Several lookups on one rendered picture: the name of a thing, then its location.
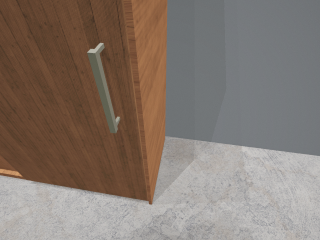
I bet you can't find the handle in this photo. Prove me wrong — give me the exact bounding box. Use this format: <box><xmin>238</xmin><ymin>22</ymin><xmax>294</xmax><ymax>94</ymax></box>
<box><xmin>87</xmin><ymin>43</ymin><xmax>120</xmax><ymax>134</ymax></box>

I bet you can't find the wardrobe door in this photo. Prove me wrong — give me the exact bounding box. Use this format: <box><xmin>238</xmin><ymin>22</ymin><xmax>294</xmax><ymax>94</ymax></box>
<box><xmin>0</xmin><ymin>155</ymin><xmax>17</xmax><ymax>172</ymax></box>
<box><xmin>0</xmin><ymin>0</ymin><xmax>148</xmax><ymax>201</ymax></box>

